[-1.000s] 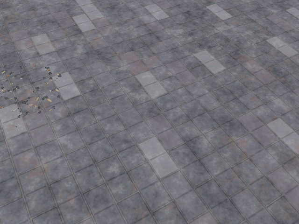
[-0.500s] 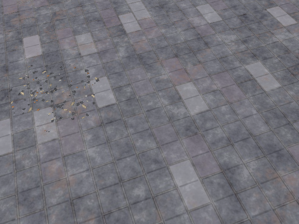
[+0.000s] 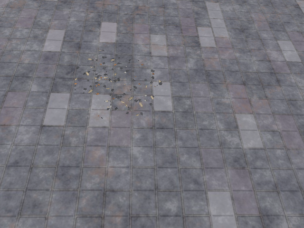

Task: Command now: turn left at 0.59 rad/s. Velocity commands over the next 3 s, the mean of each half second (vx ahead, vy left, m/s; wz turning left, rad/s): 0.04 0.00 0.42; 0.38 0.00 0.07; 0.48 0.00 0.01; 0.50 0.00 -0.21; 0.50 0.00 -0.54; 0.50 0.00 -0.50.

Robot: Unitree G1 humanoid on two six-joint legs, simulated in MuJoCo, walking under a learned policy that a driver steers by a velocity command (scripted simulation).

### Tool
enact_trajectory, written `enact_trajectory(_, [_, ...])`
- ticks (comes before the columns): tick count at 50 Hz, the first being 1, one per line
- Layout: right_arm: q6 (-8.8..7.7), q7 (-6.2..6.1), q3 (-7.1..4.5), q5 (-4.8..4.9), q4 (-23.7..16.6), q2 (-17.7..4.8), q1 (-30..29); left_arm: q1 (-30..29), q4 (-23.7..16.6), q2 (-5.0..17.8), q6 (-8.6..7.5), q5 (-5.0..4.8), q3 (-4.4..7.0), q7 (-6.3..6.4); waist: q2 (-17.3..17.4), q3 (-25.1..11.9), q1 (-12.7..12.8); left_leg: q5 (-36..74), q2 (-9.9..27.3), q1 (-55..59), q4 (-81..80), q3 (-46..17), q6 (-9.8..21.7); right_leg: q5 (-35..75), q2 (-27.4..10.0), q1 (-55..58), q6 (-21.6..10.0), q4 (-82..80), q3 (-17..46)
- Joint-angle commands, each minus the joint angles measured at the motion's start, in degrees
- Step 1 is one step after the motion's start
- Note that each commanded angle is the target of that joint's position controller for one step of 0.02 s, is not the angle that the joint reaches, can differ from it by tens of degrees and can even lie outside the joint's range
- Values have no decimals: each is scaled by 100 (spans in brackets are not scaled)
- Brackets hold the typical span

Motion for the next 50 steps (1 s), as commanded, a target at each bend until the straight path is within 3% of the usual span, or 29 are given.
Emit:
enact_trajectory(1, [-23,-45,-291,5,-382,-1093,-48,-342,-401,326,-113,-21,22,-49,1004,-606,-81,1027,1288,1035,-548,-1588,943,-19,1,-252,83,-738,167])
enact_trajectory(7, [72,33,-299,32,-528,-1133,-350,-59,-382,474,-238,-72,22,-183,1069,-726,-41,1792,1192,879,-243,-2252,963,-241,166,672,-15,-1801,214])
enact_trajectory(9, [122,13,-278,92,-591,-1104,-548,276,-304,499,-286,-71,37,-239,1034,-788,181,1881,984,813,0,-2307,753,365,172,1268,-128,-2807,134])
enact_trajectory(10, [146,-14,-242,114,-618,-1022,-591,523,-219,579,-299,-42,62,-257,930,-833,292,1508,795,597,200,-2129,515,1153,-18,1803,-235,-3436,114])
enact_trajectory(11, [152,-24,-168,58,-621,-755,-343,633,-219,892,-277,50,122,-243,210,-1003,152,289,369,-5,956,-1628,202,1730,-923,2524,-553,-3588,853])
enact_trajectory(12, [105,-11,-125,46,-660,-538,25,380,-285,1294,-203,143,167,-193,-1255,-796,-253,-2190,-677,-1218,1900,-629,-147,3219,-1905,2906,-1389,-3532,2079])
enact_trajectory(13, [39,-7,-255,-42,-646,-1042,-62,392,-348,1034,-215,232,106,-203,-1229,-759,-22,-2827,-485,-1505,3226,-514,-415,3249,-2513,2502,-2150,-3645,2687])
enact_trajectory(14, [35,2,-362,5,-519,-1310,-26,147,-447,790,-232,189,26,-190,-746,-624,-82,-2444,-324,-1471,3869,-611,-496,2954,-2228,2327,-2082,-3611,2210])
enact_trajectory(15, [77,-8,-373,15,-398,-1231,12,-93,-465,637,-223,101,-15,-176,-571,-479,-167,-2083,-291,-1494,4078,-573,-588,2633,-1804,2254,-1785,-3531,1668])
enact_trajectory(16, [130,-28,-341,1,-340,-1077,18,-133,-477,536,-220,13,-59,-166,-578,-388,-128,-1842,-286,-1570,4175,-573,-678,2437,-1576,2276,-1625,-3510,1378])
enact_trajectory(18, [154,-8,-238,24,-360,-773,-70,11,-383,510,-188,-8,-112,-144,-629,-321,-49,-1559,-289,-1416,3934,-414,-797,2627,-1350,2249,-1624,-3525,1000])
enact_trajectory(20, [105,31,-114,39,-417,-531,-268,351,-225,471,-163,-10,-137,-125,-771,-452,150,-1259,-25,-1287,2857,-44,-804,932,-1194,2540,-1562,-3793,892])
enact_trajectory(22, [26,101,-13,27,-499,-426,-583,509,-155,780,-131,-58,-73,-119,-1085,-274,376,-1371,129,-899,1968,431,-777,-285,-1195,2345,-1559,-4129,1019])
enact_trajectory(24, [-76,138,-13,70,-504,-538,-694,685,-122,1001,-130,-66,-20,-137,-1046,-118,463,-1508,113,-453,1226,633,-665,-483,-1317,2129,-1604,-4192,1126])
enact_trajectory(27, [-218,164,-48,76,-166,-566,-114,699,-98,962,-162,-193,-45,-198,-716,-45,114,-312,1,819,-351,854,-293,-479,-1248,1558,-1521,-4005,1022])
enact_trajectory(28, [-239,144,-79,87,-51,-627,200,698,-91,753,-213,-171,-116,-226,-592,-185,-62,-246,101,1511,-491,699,-147,-377,-1148,1184,-1346,-3755,910])
enact_trajectory(29, [-254,103,-113,101,70,-740,744,529,-159,357,-291,-85,-244,-279,-243,-461,-317,-382,637,2394,-559,16,25,-391,-862,576,-1036,-2970,540])
enact_trajectory(30, [-242,74,-248,41,147,-1319,1139,354,-408,-96,-417,14,-363,-329,1175,-684,-325,-1059,1680,2993,-786,-1627,565,-758,-96,-547,-580,-1442,-468])
enact_trajectory(31, [-311,156,-297,-9,181,-1417,1379,-158,-618,385,-517,-102,-257,-311,1375,-239,-659,-1699,2390,2583,-1405,-2821,1238,-1562,-89,-1340,-508,-453,-369])
enact_trajectory(32, [-410,177,-194,-44,152,-1090,1149,-85,-607,693,-556,-214,-144,-329,1036,205,-480,-2052,2327,2397,-1520,-2707,1298,-1323,-409,-1733,-573,232,-97])
enact_trajectory(33, [-484,188,-125,-42,102,-861,945,109,-487,681,-574,-252,-133,-370,1053,341,-351,-2103,2048,2346,-1600,-2302,1129,-883,-555,-1855,-660,433,-40])
enact_trajectory(36, [-517,195,-48,-22,56,-700,763,68,-441,527,-627,-125,-141,-462,879,436,-240,-658,1673,2170,-1830,-1377,867,226,-743,-1848,-626,196,-133])
enact_trajectory(39, [-504,178,-67,-8,74,-762,782,-180,-528,247,-623,-59,-246,-536,748,346,-259,335,1360,1734,-1910,-567,826,1099,-614,-1313,-364,-679,-380])
enact_trajectory(41, [-509,167,-93,-3,139,-860,914,-496,-658,135,-611,-67,-318,-556,775,397,-353,530,1252,1343,-1935,-238,778,1616,-469,-803,-268,-1395,-485])
enact_trajectory(43, [-522,167,-114,14,238,-935,1123,-768,-780,142,-599,-95,-354,-584,764,486,-425,516,1340,1151,-1989,-160,766,1899,-340,-436,-292,-1847,-552])
enact_trajectory(46, [-523,164,-143,83,356,-995,1183,-833,-900,316,-605,-126,-333,-629,771,568,-283,783,1630,1485,-1873,-166,672,1863,-334,-321,-518,-2237,-387])
enact_trajectory(48, [-477,152,-172,77,391,-1075,1149,-584,-881,486,-622,-117,-276,-633,811,360,-77,1838,1725,1830,-1469,-99,554,1578,-223,48,-692,-2327,-456])
enact_trajectory(49, [-440,142,-181,60,392,-1123,1106,-212,-804,616,-616,-107,-205,-603,865,47,152,2973,1643,1912,-919,34,464,1422,-56,611,-811,-2339,-597])
enact_trajectory(50, [-388,123,-148,34,398,-1059,1111,630,-560,812,-595,-106,-77,-547,813,-516,569,3845,1396,1721,131,267,319,1365,130,1730,-969,-2347,-751])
